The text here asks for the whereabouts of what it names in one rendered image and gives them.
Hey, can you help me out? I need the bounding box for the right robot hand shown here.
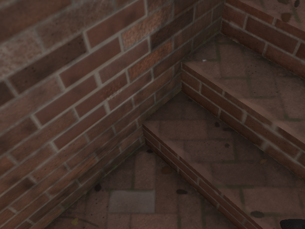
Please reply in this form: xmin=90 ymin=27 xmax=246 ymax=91
xmin=280 ymin=219 xmax=305 ymax=229

